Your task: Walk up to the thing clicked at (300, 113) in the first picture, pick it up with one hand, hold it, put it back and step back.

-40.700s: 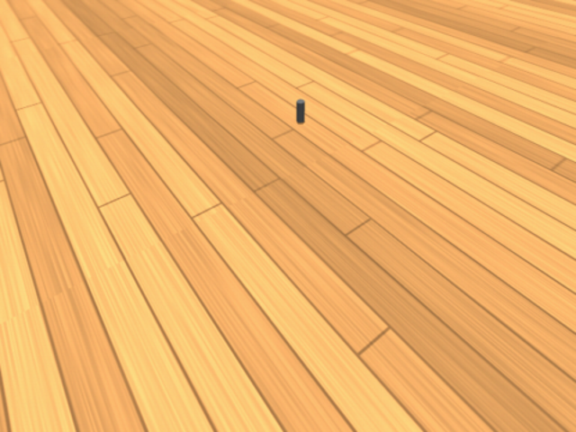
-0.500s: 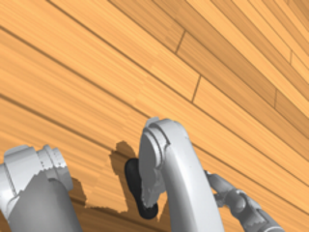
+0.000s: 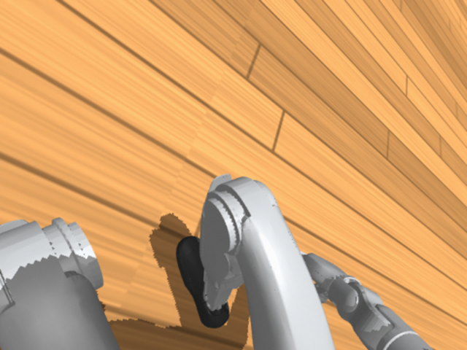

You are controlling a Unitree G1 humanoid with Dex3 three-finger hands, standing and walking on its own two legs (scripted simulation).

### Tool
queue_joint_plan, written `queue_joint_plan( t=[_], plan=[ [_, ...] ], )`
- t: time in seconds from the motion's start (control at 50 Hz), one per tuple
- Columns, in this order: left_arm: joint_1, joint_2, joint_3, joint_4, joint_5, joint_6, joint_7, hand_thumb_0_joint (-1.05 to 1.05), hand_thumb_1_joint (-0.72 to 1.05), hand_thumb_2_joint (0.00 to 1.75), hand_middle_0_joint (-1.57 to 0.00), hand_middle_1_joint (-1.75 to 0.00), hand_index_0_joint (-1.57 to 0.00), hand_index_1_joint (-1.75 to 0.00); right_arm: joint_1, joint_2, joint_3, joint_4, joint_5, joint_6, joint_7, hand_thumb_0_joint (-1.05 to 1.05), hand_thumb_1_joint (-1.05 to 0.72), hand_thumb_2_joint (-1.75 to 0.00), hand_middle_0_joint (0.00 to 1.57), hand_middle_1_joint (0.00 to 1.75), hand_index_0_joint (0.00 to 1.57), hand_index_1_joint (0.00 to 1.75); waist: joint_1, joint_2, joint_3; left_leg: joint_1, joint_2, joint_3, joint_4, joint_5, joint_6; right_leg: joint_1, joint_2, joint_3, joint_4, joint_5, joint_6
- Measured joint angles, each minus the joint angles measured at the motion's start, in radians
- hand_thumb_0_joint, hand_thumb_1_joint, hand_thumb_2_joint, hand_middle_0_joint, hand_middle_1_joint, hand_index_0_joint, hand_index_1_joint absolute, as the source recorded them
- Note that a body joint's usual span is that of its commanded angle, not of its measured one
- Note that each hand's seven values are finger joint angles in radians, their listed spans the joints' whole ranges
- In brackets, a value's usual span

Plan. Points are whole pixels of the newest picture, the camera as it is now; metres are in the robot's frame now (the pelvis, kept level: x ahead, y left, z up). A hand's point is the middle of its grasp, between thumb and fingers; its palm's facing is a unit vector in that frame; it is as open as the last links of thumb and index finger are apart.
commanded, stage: lower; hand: left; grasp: from the side
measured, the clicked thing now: out of the picture +0.43 +0.35 -0.20
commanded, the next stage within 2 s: loosen in 0.22 s
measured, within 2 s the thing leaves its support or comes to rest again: rests again in 0.10 s
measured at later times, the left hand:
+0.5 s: hand out of the picture +0.44 +0.34 -0.17, palm faces +0.53 -0.85 -0.01, open 6.8 cm
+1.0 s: hand out of the picture +0.44 +0.34 -0.17, palm faces +0.53 -0.85 +0.01, open 14.4 cm
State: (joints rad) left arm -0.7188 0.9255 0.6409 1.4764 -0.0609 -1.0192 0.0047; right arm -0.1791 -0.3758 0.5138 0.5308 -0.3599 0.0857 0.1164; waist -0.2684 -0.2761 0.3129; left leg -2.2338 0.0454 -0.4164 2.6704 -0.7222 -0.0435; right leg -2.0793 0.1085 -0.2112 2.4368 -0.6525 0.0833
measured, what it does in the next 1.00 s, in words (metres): stands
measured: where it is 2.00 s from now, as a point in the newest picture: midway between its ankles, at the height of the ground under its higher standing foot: (149, 331)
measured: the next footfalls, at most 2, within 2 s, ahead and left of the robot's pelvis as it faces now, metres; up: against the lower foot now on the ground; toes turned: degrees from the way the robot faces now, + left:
none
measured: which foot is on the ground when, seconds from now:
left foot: down 0.00-1.00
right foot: down 0.00-1.00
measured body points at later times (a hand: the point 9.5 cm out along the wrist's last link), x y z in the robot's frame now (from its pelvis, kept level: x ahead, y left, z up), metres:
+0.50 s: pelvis +0.00 +0.00 +0.00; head +0.23 +0.20 +0.33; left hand +0.40 +0.38 -0.17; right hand +0.18 -0.24 -0.03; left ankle +0.07 +0.13 -0.25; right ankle +0.13 -0.13 -0.25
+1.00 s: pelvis -0.01 +0.01 +0.00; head +0.23 +0.21 +0.33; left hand +0.40 +0.38 -0.17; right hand +0.17 -0.23 -0.03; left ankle +0.07 +0.13 -0.25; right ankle +0.13 -0.13 -0.25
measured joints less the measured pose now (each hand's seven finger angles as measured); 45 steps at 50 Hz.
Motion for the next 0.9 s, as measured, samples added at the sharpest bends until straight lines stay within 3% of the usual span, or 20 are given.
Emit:
queue_joint_plan(
  t=[0.44,0.62,0.9],
  plan=[
    [0.003,0.018,-0.021,0.024,0.000,-0.034,0.029,0.04,0.03,1.04,-0.89,-1.06,-0.92,-1.02,-0.021,0.002,0.031,-0.019,-0.014,0.002,0.002,0.00,-0.89,-0.89,0.20,0.30,0.21,0.30,0.003,-0.022,0.012,0.012,0.006,-0.016,0.007,-0.003,0.011,0.021,0.008,-0.014,-0.014,0.009,0.002],
    [0.001,0.023,-0.028,0.021,-0.007,-0.039,0.026,0.01,0.01,0.77,-0.88,-0.90,-0.91,-0.87,-0.024,0.005,0.037,-0.025,-0.014,0.001,-0.001,0.00,-0.90,-0.89,0.20,0.30,0.21,0.30,0.006,-0.025,0.012,0.010,0.008,-0.021,0.008,-0.002,0.017,0.024,0.010,-0.019,-0.020,0.012,-0.002],
    [-0.003,0.023,-0.037,0.020,-0.005,-0.038,0.031,0.00,-0.25,0.38,-0.52,-0.47,-0.53,-0.46,-0.021,0.009,0.043,-0.022,-0.015,0.005,0.000,0.00,-0.90,-0.90,0.20,0.30,0.21,0.31,0.008,-0.026,0.013,0.012,0.010,-0.023,0.008,-0.005,0.024,0.034,0.011,-0.023,-0.028,0.011,-0.004]
  ],
)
